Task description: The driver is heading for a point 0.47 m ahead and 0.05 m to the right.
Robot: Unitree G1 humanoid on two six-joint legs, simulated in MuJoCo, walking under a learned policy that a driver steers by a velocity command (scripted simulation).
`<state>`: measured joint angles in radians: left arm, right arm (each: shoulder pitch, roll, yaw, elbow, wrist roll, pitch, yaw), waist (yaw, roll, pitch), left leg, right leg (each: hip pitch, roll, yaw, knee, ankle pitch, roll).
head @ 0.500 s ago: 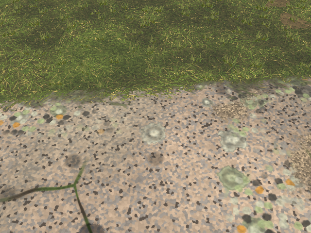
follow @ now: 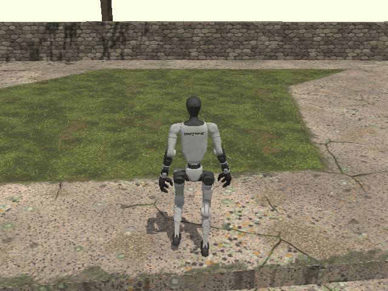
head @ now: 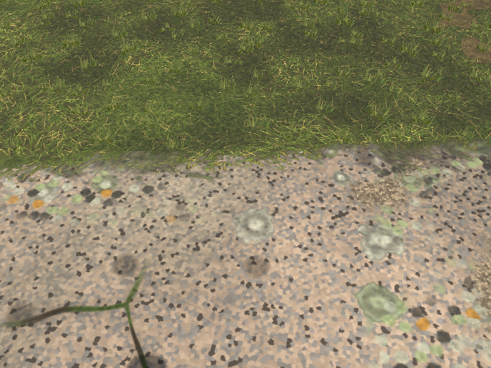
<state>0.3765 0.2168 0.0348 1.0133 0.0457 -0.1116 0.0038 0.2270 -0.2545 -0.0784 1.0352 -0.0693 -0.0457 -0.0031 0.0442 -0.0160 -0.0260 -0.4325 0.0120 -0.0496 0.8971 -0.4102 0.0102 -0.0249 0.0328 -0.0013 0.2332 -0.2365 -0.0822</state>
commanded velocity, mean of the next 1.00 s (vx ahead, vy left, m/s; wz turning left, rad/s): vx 0.32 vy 0.00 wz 0.00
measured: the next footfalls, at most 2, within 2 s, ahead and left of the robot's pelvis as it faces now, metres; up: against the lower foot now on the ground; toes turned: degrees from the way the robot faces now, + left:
left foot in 0.14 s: +0.11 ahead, +0.16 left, +0.00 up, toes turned +3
right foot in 0.60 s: +0.48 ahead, -0.09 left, +0.00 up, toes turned -4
